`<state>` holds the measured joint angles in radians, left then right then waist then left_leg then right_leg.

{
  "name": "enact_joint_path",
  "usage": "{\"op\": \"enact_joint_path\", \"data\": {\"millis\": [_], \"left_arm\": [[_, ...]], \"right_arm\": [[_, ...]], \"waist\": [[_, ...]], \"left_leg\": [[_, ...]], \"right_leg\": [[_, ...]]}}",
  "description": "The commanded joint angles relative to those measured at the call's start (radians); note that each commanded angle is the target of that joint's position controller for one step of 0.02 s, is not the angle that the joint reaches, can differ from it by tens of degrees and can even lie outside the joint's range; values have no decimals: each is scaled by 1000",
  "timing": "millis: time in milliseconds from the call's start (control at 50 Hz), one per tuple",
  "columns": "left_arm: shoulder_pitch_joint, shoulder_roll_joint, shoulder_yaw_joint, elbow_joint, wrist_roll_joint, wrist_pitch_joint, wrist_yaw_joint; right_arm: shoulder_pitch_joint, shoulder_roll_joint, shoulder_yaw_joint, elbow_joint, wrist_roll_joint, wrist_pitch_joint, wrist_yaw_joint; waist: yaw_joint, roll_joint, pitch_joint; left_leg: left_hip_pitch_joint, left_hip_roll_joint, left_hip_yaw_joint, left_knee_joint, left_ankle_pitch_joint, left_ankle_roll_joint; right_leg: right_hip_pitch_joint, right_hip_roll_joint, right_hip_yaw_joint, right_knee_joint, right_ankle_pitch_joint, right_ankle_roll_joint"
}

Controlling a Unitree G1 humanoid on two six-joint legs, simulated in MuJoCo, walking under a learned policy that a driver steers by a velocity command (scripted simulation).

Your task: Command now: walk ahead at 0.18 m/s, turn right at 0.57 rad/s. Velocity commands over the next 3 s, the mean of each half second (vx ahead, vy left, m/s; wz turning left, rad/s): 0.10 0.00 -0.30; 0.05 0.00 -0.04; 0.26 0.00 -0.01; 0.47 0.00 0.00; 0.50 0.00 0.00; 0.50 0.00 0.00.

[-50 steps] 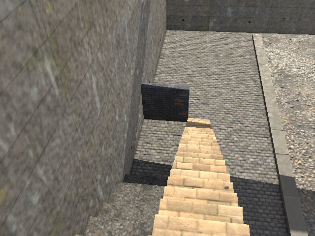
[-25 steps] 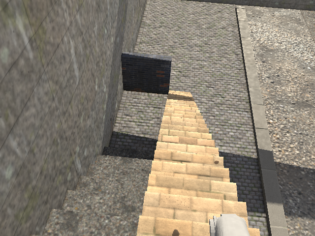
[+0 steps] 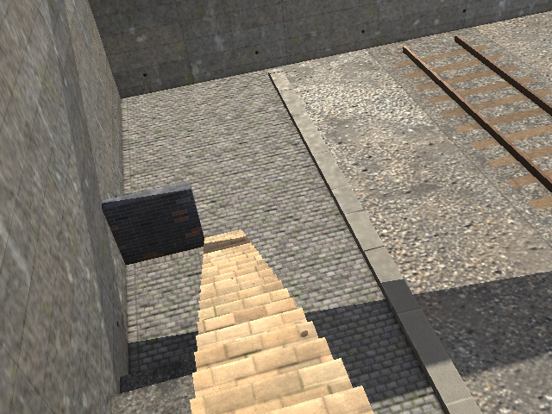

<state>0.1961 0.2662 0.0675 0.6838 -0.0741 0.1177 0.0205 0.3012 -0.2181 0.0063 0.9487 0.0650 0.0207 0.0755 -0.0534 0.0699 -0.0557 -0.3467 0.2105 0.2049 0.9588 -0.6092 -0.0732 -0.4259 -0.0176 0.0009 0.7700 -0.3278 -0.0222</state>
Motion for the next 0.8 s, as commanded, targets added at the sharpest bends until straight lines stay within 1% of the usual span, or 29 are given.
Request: {"op": "enact_joint_path", "data": {"millis": [20, 40, 80, 120, 160, 200, 260, 300, 320, 340, 360, 380, 420, 440, 460, 480, 500, 520, 540, 560, 580, 600, 640, 660, 680, 700, 720, 760, 800], "left_arm": [[310, 239, 77, 29, -17, -9, -51], [184, 197, 61, 34, -28, 1, -48], [-71, 156, 38, -42, 12, 16, -29], [-47, 94, 17, -17, 11, 12, -32], [-14, 111, 11, 6, 1, 6, -35], [-24, 132, 9, 14, 5, 3, -26], [-73, 142, 0, 7, 16, -10, -20], [-117, 141, -8, 3, 3, -13, -16], [-109, 128, -17, 5, -16, -13, -14], [-70, 150, -11, 11, -10, -6, -12], [-41, 164, -7, 51, 3, 2, -6], [-57, 171, -6, 62, -11, 9, -1], [-20, 49, -34, 102, -24, 20, -2], [-56, -70, -61, 75, -4, 21, -11], [-52, -87, -58, 33, 12, 24, -37], [-40, 45, -17, 85, 22, 22, -40], [29, 55, 2, 123, 58, 24, -35], [96, 67, 12, 182, 84, 17, -37], [171, 70, 22, 267, 72, -5, -50], [159, 14, 12, 293, 84, -26, -58], [109, -84, -19, 282, 74, -49, -63], [68, -135, -35, 275, 72, -62, -52], [145, -89, -27, 297, 81, -75, -22], [181, -40, -16, 308, 74, -77, -9], [126, 0, -7, 314, 58, -74, 2], [83, -47, -13, 312, 45, -80, -4], [95, -56, -16, 314, 40, -85, -5], [123, -13, 6, 344, 25, -92, -12], [133, -33, 9, 361, 25, -95, -13]], "right_arm": [[-224, -158, -45, -168, 9, 32, -50], [-229, -148, -50, -183, -9, 44, -62], [-148, -152, -63, -137, -30, 58, -77], [-102, -147, -74, -60, -39, 64, -68], [-174, -168, -79, -76, -40, 68, -58], [-197, -132, -60, -72, -54, 75, -47], [-139, -120, -45, -24, -66, 87, -33], [-109, -127, -41, -20, -71, 84, -20], [-120, -143, -45, -44, -75, 80, -12], [-118, -132, -40, -35, -87, 73, 5], [-71, -106, -32, -16, -92, 66, 17], [44, -77, -28, 22, -96, 52, 32], [243, 58, 8, 117, -80, -1, 56], [282, 116, 43, 121, -52, -36, 52], [247, 34, 51, 98, -6, -60, 40], [165, -30, 22, 77, -4, -82, 12], [76, -78, 16, 76, -20, -99, -13], [6, -73, 20, 53, -33, -94, -27], [-46, -121, 5, 49, -48, -77, -38], [-90, -80, 12, 51, -24, -71, -58], [-48, -25, 27, 40, -6, -66, -80], [59, 17, 34, 81, -13, -71, -92], [165, 22, 27, 100, -41, -77, -106], [165, -7, 9, 76, -35, -82, -106], [197, 22, 1, 64, -31, -89, -95], [197, 38, 4, 67, -16, -96, -91], [209, 43, -2, 79, -22, -91, -91], [226, 85, -1, 75, -24, -82, -100], [203, 80, -9, 65, -29, -76, -107]], "waist": [[181, -303, 85], [92, -321, 149], [-24, -413, 150], [-9, -362, 86], [1, -202, 79], [-6, -119, 28], [-21, -127, -17], [-40, -159, 16], [-36, -162, 65], [1, -153, 71], [-15, -150, 76], [-54, -186, 80], [-77, -71, 149], [-54, 77, 177], [44, 213, 242], [48, 171, 384], [136, 190, 364], [165, 159, 275], [177, 198, 176], [212, 57, 129], [182, -76, 167], [122, -71, 195], [96, -8, 191], [89, 14, 162], [20, -89, 158], [36, -122, 143], [40, -98, 128], [25, -86, 133], [32, -75, 142]], "left_leg": [[-611, -189, -188, 423, -76, 30], [-611, -190, -208, 407, 43, 56], [-421, -230, -213, 487, 154, 63], [-425, -293, -182, 640, 143, 46], [-519, -298, -206, 597, 172, 44], [-491, -279, -245, 493, 237, 39], [-291, -293, -225, 428, 354, 12], [-175, -261, -211, 314, 339, 18], [-203, -200, -263, 37, 253, 76], [-126, -215, -222, -83, 239, 115], [-5, -238, -177, -161, 215, 144], [155, -244, -132, -275, 221, 171], [303, -269, -96, -378, 149, 154], [203, -131, -331, -499, -170, 154], [143, 54, -914, -795, -703, 254], [27, 50, -1006, -941, -621, 243], [-4, 64, -941, -933, -472, 208], [-101, 43, -813, -919, -351, 201], [-346, -17, -662, -946, -144, 208], [-349, -37, -559, -893, -101, 181], [-228, -82, -455, -851, -113, 167], [-142, -88, -438, -843, -55, 176], [-1, -71, -446, -825, -5, 174], [46, -71, -452, -799, 64, 174], [31, -90, -398, -772, 182, 165], [86, -111, -328, -710, 245, 156], [155, -130, -288, -662, 267, 148], [177, -125, -256, -632, 297, 140], [186, -112, -258, -644, 380, 139]], "right_leg": [[257, -236, 563, -438, -60, -316], [109, -226, 509, -475, -305, -283], [-153, -202, 416, -536, -384, -252], [-143, -147, 352, -498, -406, -238], [-66, -160, 361, -460, -361, -235], [8, -190, 363, -435, -309, -222], [-26, -210, 308, -477, -260, -206], [-85, -230, 285, -527, -321, -192], [-9, -256, 327, -543, -407, -193], [11, -268, 343, -578, -435, -192], [-27, -258, 318, -601, -517, -175], [-96, -231, 267, -579, -582, -164], [-232, -65, 69, -260, -637, -175], [-260, 48, -26, 24, -515, -158], [-451, 215, 118, -6, -434, -138], [-398, 188, 332, -200, -194, -160], [-266, 135, 310, -273, -16, -167], [11, 88, 234, -275, 141, -126], [378, 159, 98, -1, 276, -17], [406, 146, 65, 47, 235, 16], [350, 150, 62, -260, 142, -12], [352, 119, 109, -415, 216, -24], [376, 35, 178, -505, 248, -51], [389, -29, 216, -487, 217, -69], [370, -42, 234, -443, 185, -98], [293, -60, 267, -478, 111, -117], [231, -77, 309, -530, 22, -128], [208, -100, 352, -579, -43, -132], [219, -108, 356, -585, -5, -129]]}}
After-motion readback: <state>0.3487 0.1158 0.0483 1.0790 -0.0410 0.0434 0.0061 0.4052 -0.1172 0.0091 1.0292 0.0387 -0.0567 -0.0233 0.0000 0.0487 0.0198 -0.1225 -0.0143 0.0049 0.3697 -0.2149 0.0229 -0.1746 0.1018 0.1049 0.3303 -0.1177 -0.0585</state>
